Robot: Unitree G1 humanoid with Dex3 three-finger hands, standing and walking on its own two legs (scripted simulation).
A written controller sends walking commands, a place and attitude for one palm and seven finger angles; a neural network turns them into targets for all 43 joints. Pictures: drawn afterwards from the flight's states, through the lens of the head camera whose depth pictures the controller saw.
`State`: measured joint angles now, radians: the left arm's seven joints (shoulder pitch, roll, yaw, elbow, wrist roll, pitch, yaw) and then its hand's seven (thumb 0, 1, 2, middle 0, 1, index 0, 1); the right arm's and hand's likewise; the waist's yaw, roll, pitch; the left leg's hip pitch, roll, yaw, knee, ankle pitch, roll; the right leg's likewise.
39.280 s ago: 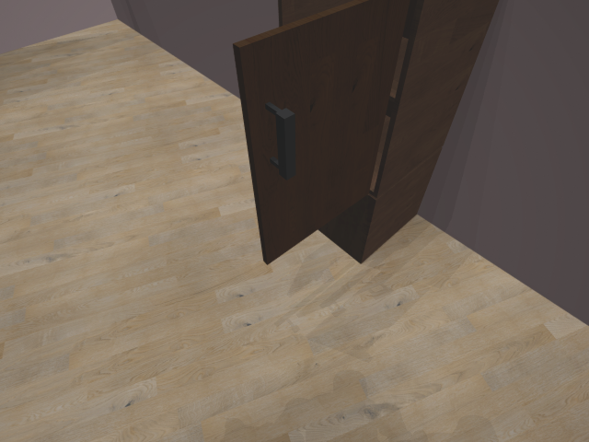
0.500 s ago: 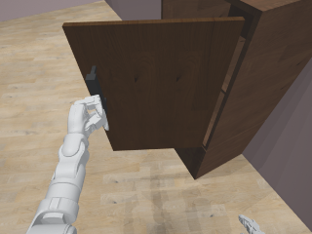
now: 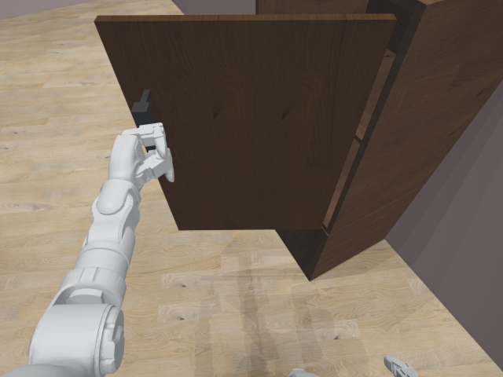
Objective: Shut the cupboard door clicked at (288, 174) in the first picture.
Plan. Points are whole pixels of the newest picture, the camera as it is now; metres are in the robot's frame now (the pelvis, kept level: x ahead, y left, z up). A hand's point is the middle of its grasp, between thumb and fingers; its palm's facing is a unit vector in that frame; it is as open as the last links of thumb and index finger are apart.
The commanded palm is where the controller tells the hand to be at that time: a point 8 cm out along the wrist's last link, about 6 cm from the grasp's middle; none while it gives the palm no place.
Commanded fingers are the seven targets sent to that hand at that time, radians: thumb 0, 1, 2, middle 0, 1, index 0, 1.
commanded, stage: push the door shut along its arc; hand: left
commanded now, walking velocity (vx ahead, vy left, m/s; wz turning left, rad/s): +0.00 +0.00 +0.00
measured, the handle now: (154, 131) +0.50 +0.19 +0.10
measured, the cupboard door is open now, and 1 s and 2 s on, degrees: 62 47 35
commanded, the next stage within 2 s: pull the fist back off the door in 1.46 s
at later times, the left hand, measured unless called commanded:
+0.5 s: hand (179, 134) +0.49 +0.14 +0.10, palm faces -0.15 -0.99 -0.01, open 3.1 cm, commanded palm +0.49 +0.18 +0.10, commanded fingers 0.00 0.90 0.90 -1.30 -1.50 -1.30 -1.50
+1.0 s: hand (214, 110) +0.56 +0.08 +0.10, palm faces -0.29 -0.96 +0.02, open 3.1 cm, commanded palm +0.55 +0.14 +0.10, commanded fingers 0.00 0.90 0.90 -1.30 -1.50 -1.30 -1.50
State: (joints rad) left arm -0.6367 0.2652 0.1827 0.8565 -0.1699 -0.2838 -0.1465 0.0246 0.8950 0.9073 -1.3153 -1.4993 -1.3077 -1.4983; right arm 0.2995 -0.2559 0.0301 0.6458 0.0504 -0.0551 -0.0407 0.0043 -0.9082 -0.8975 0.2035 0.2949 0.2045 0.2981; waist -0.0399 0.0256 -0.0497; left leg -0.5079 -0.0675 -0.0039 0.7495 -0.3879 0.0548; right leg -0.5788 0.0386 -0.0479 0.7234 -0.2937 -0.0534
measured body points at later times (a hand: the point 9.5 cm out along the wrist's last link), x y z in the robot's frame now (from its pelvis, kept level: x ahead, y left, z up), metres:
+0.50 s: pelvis -0.01 +0.01 -0.01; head +0.09 +0.01 +0.43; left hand +0.49 +0.19 +0.10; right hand +0.01 -0.27 -0.13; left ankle -0.01 +0.08 -0.71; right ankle +0.04 -0.09 -0.71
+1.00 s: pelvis +0.01 +0.01 -0.02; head +0.14 +0.01 +0.41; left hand +0.57 +0.14 +0.10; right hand -0.02 -0.25 -0.13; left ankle -0.01 +0.08 -0.71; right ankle +0.04 -0.09 -0.71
